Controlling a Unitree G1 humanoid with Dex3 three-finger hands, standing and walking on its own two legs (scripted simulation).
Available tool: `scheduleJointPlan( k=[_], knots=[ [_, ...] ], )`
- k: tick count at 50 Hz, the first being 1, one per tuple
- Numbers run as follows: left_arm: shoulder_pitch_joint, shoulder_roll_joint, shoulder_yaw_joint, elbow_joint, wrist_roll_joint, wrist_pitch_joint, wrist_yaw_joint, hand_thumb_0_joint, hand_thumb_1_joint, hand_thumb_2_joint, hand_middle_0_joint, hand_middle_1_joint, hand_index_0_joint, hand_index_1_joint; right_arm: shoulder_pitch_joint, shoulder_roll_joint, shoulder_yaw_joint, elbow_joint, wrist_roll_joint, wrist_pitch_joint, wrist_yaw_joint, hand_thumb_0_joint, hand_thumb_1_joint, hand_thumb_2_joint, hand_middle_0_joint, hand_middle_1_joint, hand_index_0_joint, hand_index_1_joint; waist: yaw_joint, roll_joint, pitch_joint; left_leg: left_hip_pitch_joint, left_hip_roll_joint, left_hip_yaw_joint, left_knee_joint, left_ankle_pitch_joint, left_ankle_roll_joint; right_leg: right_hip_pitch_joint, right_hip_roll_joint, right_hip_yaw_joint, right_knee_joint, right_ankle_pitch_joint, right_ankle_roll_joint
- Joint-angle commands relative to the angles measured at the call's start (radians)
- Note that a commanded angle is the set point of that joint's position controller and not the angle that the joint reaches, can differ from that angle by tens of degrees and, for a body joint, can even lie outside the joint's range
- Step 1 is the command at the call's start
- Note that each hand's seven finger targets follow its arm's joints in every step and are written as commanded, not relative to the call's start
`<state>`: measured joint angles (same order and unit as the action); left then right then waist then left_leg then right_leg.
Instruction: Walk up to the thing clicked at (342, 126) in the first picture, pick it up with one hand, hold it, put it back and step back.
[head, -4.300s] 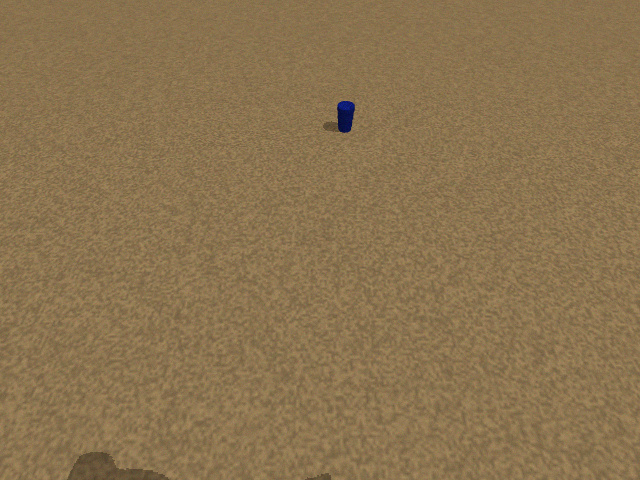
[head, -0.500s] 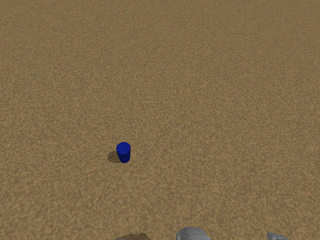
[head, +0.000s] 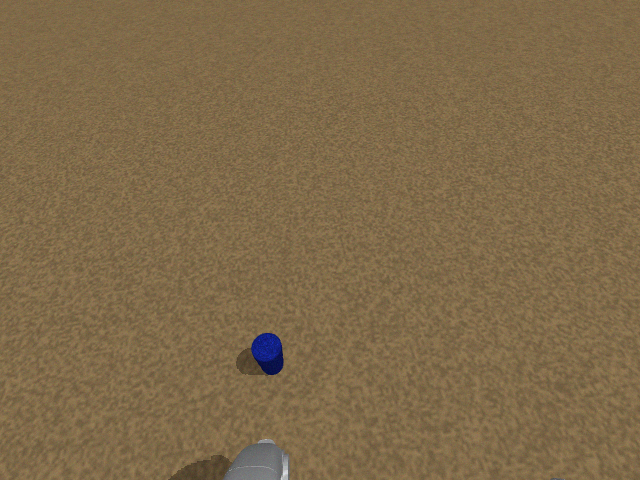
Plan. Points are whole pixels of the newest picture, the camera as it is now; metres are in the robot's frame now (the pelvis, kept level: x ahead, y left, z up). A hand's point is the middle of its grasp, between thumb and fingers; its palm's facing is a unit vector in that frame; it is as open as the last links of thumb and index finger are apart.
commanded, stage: walk up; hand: left
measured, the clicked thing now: (269, 356) +0.53 +0.21 -0.70
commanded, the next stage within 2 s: stand in 1.58 s
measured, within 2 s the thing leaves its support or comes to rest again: neither
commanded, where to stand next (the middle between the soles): +0.19 +0.03 m, yaw +0 degrees
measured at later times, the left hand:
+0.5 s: hand (131, 455) +0.17 +0.31 -0.17, palm faces -0.06 -0.92 -0.40, open 7.3 cm
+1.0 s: hand (164, 396) +0.25 +0.27 -0.14, palm faces -0.06 -0.94 -0.33, open 7.3 cm
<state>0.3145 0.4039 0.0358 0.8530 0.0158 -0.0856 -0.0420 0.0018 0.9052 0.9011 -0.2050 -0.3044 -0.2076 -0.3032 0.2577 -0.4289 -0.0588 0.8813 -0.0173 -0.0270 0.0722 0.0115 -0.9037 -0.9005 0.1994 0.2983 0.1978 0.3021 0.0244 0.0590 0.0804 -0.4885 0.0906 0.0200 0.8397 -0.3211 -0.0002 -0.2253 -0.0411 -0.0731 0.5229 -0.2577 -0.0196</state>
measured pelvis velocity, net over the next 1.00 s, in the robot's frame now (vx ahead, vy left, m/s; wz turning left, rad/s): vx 0.12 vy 0.03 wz -0.03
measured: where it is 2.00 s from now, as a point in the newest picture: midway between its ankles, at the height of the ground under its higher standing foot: outside the picture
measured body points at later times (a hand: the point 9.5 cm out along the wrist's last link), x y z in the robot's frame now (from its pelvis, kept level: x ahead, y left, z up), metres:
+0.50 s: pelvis +0.11 +0.03 -0.02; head +0.14 +0.03 +0.43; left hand +0.17 +0.35 -0.14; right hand +0.19 -0.28 -0.13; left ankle +0.14 +0.15 -0.73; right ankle +0.15 -0.10 -0.74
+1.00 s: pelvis +0.12 +0.03 +0.01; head +0.13 +0.03 +0.46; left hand +0.25 +0.32 -0.12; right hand +0.19 -0.29 -0.12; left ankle +0.14 +0.15 -0.73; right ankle +0.15 -0.10 -0.73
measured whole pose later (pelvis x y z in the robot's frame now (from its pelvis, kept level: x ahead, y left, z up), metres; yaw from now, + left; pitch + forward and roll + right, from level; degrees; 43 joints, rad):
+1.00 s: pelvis +0.12 +0.03 +0.01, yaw -2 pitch -2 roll +0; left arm 0.03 0.35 -0.01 1.14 0.00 -0.01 -0.01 0.00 0.91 0.90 -0.20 -0.30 -0.21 -0.30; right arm 0.07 -0.37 0.00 1.17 -0.01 -0.02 0.01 0.01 -0.90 -0.90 0.20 0.30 0.20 0.30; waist -0.01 -0.01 0.06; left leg -0.15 0.04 0.10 0.36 -0.17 -0.01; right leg -0.17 -0.03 -0.02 0.37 -0.16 0.01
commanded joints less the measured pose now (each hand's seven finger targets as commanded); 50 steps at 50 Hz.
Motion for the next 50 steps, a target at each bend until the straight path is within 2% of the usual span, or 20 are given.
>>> scheduleJointPlan(
  k=[1, 3, 5, 6, 7, 8, 10, 12, 15, 19, 21, 22, 23, 24, 25, 26, 28, 30, 37, 50],
  knots=[
    [0.0, 0.299, 0.093, -0.081, -0.004, -0.019, 0.014, 0.0, 0.9, 0.9, -0.2, -0.3, -0.2, -0.3, -0.018, -0.17, -0.059, -0.076, 0.001, -0.036, 0.001, 0.0, -0.9, -0.9, 0.2, 0.3, 0.2, 0.3, 0.011, -0.208, -0.02, 0.078, -0.005, 0.023, -0.168, 0.08, -0.003, -0.06, -0.21, 0.184, -0.23, -0.151, -0.195],
    [-0.043, 0.305, 0.088, -0.087, -0.007, -0.012, 0.013, 0.0, 0.9, 0.9, -0.2, -0.3, -0.2, -0.3, 0.03, -0.163, -0.061, -0.057, -0.002, -0.044, -0.003, 0.0, -0.9, -0.9, 0.2, 0.3, 0.2, 0.3, -0.031, -0.188, -0.043, 0.208, -0.026, 0.057, -0.24, 0.128, 0.006, -0.111, -0.21, 0.159, -0.161, -0.139, -0.172],
    [-0.026, 0.246, 0.061, -0.085, -0.003, 0.0, 0.015, 0.0, 0.9, 0.9, -0.2, -0.3, -0.2, -0.3, 0.092, -0.187, -0.072, -0.027, -0.005, -0.052, -0.019, 0.0, -0.9, -0.9, 0.2, 0.3, 0.2, 0.3, -0.073, -0.088, -0.074, 0.391, -0.076, 0.076, -0.287, 0.076, 0.019, -0.211, -0.158, 0.096, 0.021, -0.072, -0.128],
    [-0.014, 0.184, 0.032, -0.084, -0.006, 0.006, 0.023, 0.0, 0.9, 0.9, -0.2, -0.3, -0.2, -0.3, 0.146, -0.219, -0.076, -0.012, -0.007, -0.057, -0.04, 0.0, -0.9, -0.9, 0.2, 0.3, 0.2, 0.3, -0.101, 0.064, -0.111, 0.454, 0.019, -0.074, -0.409, -0.016, 0.054, -0.239, -0.103, 0.033, 0.271, 0.041, -0.084],
    [0.024, 0.128, 0.022, -0.09, -0.024, 0.012, 0.026, 0.0, 0.9, 0.9, -0.2, -0.3, -0.2, -0.3, 0.166, -0.324, -0.095, -0.038, -0.012, -0.061, -0.047, 0.0, -0.9, -0.9, 0.2, 0.3, 0.2, 0.3, -0.089, 0.276, -0.11, 0.504, 0.282, -0.553, -0.581, -0.089, 0.163, -0.445, 0.07, -0.018, 0.491, -0.201, -0.01],
    [0.019, 0.241, 0.051, -0.053, -0.008, 0.026, 0.047, 0.0, 0.9, 0.9, -0.2, -0.3, -0.2, -0.3, 0.143, -0.352, -0.102, -0.044, 0.015, -0.054, -0.044, 0.0, -0.9, -0.9, 0.2, 0.3, 0.2, 0.3, -0.085, 0.157, -0.078, 0.394, 0.354, -0.617, -0.577, -0.081, 0.258, -0.4, 0.012, 0.098, 0.567, -0.33, -0.026],
    [0.044, 0.234, 0.047, -0.019, -0.019, 0.034, 0.051, 0.0, 0.9, 0.9, -0.2, -0.3, -0.2, -0.3, 0.069, -0.27, -0.074, -0.065, 0.016, -0.052, -0.057, 0.0, -0.9, -0.9, 0.2, 0.3, 0.2, 0.3, -0.037, 0.063, -0.04, 0.351, 0.262, -0.388, -0.519, 0.184, 0.233, -0.374, -0.011, 0.154, 0.603, -0.252, -0.025],
    [0.076, 0.231, 0.046, 0.015, -0.022, 0.038, 0.047, 0.0, 0.9, 0.9, -0.2, -0.3, -0.2, -0.3, 0.028, -0.25, -0.063, -0.07, 0.013, -0.054, -0.065, 0.0, -0.9, -0.9, 0.2, 0.3, 0.2, 0.3, -0.013, 0.104, -0.049, 0.28, 0.199, -0.226, -0.491, 0.274, 0.195, -0.287, -0.043, 0.133, 0.509, -0.18, -0.019],
    [0.063, 0.191, 0.041, 0.036, -0.013, 0.052, 0.042, 0.0, 0.9, 0.9, -0.2, -0.3, -0.2, -0.3, -0.011, -0.225, -0.05, -0.079, 0.007, -0.049, -0.073, 0.0, -0.9, -0.9, 0.2, 0.3, 0.2, 0.3, -0.016, 0.108, -0.076, 0.252, 0.177, -0.142, -0.463, 0.354, 0.199, -0.212, -0.035, 0.086, 0.386, -0.138, 0.005],
    [0.015, 0.165, 0.042, 0.054, -0.016, 0.056, 0.051, 0.0, 0.9, 0.9, -0.2, -0.3, -0.2, -0.3, -0.047, -0.213, -0.03, -0.073, 0.01, -0.037, -0.078, 0.0, -0.9, -0.9, 0.2, 0.3, 0.2, 0.3, -0.015, 0.11, -0.112, 0.193, 0.19, -0.11, -0.359, 0.518, 0.196, -0.074, -0.008, 0.045, 0.238, -0.08, 0.003],
    [0.01, 0.167, 0.044, 0.069, -0.015, 0.055, 0.054, 0.0, 0.9, 0.9, -0.2, -0.3, -0.2, -0.3, -0.08, -0.204, -0.022, -0.069, 0.02, -0.026, -0.08, 0.0, -0.9, -0.9, 0.2, 0.3, 0.2, 0.3, 0.002, 0.075, -0.138, 0.184, 0.161, -0.084, -0.288, 0.474, 0.167, -0.003, 0.01, 0.033, 0.112, 0.001, -0.006],
    [-0.002, 0.177, 0.046, 0.074, -0.01, 0.05, 0.055, 0.0, 0.9, 0.9, -0.2, -0.3, -0.2, -0.3, -0.087, -0.188, -0.013, -0.062, 0.026, -0.021, -0.079, 0.0, -0.9, -0.9, 0.2, 0.3, 0.2, 0.3, 0.013, 0.05, -0.148, 0.154, 0.14, -0.085, -0.258, 0.384, 0.126, 0.051, 0.002, 0.057, 0.022, 0.082, -0.02],
    [-0.028, 0.213, 0.052, 0.071, -0.003, 0.042, 0.058, 0.0, 0.9, 0.9, -0.2, -0.3, -0.2, -0.3, -0.087, -0.153, 0.001, -0.059, 0.033, -0.017, -0.079, 0.0, -0.9, -0.9, 0.2, 0.3, 0.2, 0.3, 0.011, -0.022, -0.152, 0.109, 0.111, -0.065, -0.226, 0.283, 0.078, 0.091, -0.061, 0.147, -0.012, 0.206, -0.044],
    [-0.083, 0.258, 0.056, 0.055, 0.002, 0.032, 0.059, 0.0, 0.9, 0.9, -0.2, -0.3, -0.2, -0.3, -0.068, -0.121, 0.01, -0.052, 0.037, -0.015, -0.078, 0.0, -0.9, -0.9, 0.2, 0.3, 0.2, 0.3, -0.026, -0.137, -0.146, 0.099, 0.04, -0.017, -0.163, 0.156, 0.035, 0.051, -0.187, 0.326, -0.08, 0.229, -0.089],
    [-0.152, 0.287, 0.051, 0.061, -0.011, 0.036, 0.055, 0.0, 0.9, 0.9, -0.2, -0.3, -0.2, -0.3, -0.075, -0.134, 0.002, -0.019, 0.038, -0.004, -0.085, 0.0, -0.9, -0.9, 0.2, 0.3, 0.2, 0.3, -0.039, -0.184, -0.125, 0.206, -0.039, 0.007, -0.144, -0.052, 0.021, -0.101, -0.262, 0.381, -0.101, 0.22, -0.178],
    [-0.197, 0.265, 0.04, 0.057, -0.01, 0.039, 0.052, 0.0, 0.9, 0.9, -0.2, -0.3, -0.2, -0.3, -0.072, -0.144, -0.004, 0.012, 0.034, 0.001, -0.087, 0.0, -0.9, -0.9, 0.2, 0.3, 0.2, 0.3, -0.055, -0.178, -0.087, 0.272, -0.036, 0.0, -0.182, -0.082, 0.023, -0.17, -0.238, 0.346, -0.093, 0.173, -0.167],
    [-0.217, 0.222, 0.021, 0.076, -0.014, 0.043, 0.052, 0.0, 0.9, 0.9, -0.2, -0.3, -0.2, -0.3, -0.085, -0.163, -0.004, 0.051, 0.032, -0.005, -0.08, 0.0, -0.9, -0.9, 0.2, 0.3, 0.2, 0.3, -0.056, -0.16, -0.09, 0.309, 0.008, -0.028, -0.289, 0.054, 0.035, -0.165, -0.157, 0.235, -0.078, 0.119, -0.078],
    [-0.208, 0.192, 0.011, 0.101, -0.016, 0.048, 0.049, 0.0, 0.9, 0.9, -0.2, -0.3, -0.2, -0.3, -0.141, -0.173, 0.003, 0.074, 0.029, -0.01, -0.072, 0.0, -0.9, -0.9, 0.2, 0.3, 0.2, 0.3, -0.028, -0.147, -0.098, 0.286, 0.051, -0.079, -0.356, 0.06, 0.057, -0.117, -0.096, 0.187, -0.082, 0.032, -0.033],
    [-0.273, 0.177, 0.003, 0.169, -0.022, 0.047, 0.047, 0.0, 0.9, 0.9, -0.2, -0.3, -0.2, -0.3, -0.198, -0.151, 0.027, 0.167, 0.022, -0.016, -0.069, 0.0, -0.9, -0.9, 0.2, 0.3, 0.2, 0.3, -0.02, -0.104, -0.135, 0.324, 0.044, -0.051, -0.455, 0.181, 0.03, 0.017, -0.103, 0.181, -0.145, 0.166, -0.019],
    [-0.323, 0.156, 0.002, 0.245, -0.017, 0.06, 0.04, 0.0, 0.9, 0.9, -0.2, -0.3, -0.2, -0.3, -0.252, -0.142, 0.026, 0.239, 0.012, -0.017, -0.072, 0.0, -0.9, -0.9, 0.2, 0.3, 0.2, 0.3, -0.019, -0.051, -0.123, 0.365, 0.06, -0.043, -0.567, 0.186, 0.015, 0.08, -0.094, 0.153, -0.237, 0.173, 0.001]
  ],
)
